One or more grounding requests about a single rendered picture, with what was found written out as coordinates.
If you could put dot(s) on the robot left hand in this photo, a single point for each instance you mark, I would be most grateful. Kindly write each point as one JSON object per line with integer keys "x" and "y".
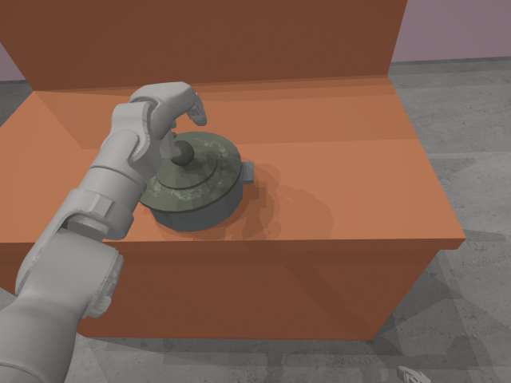
{"x": 180, "y": 98}

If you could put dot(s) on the robot left upper arm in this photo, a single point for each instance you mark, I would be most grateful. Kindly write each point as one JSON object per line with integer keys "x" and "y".
{"x": 75, "y": 277}

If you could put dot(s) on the pot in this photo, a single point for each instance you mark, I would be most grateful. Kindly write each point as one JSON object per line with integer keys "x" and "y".
{"x": 212, "y": 215}

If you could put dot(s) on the table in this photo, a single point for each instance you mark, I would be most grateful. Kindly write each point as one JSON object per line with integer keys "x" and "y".
{"x": 345, "y": 212}

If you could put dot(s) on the lid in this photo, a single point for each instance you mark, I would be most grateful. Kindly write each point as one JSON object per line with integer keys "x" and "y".
{"x": 212, "y": 174}

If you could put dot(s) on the robot right hand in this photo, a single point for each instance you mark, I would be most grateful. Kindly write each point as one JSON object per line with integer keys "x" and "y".
{"x": 410, "y": 376}

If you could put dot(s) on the knob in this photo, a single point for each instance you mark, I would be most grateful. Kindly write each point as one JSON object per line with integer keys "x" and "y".
{"x": 187, "y": 153}

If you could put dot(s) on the robot left forearm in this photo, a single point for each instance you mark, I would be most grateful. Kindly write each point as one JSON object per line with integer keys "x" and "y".
{"x": 102, "y": 206}

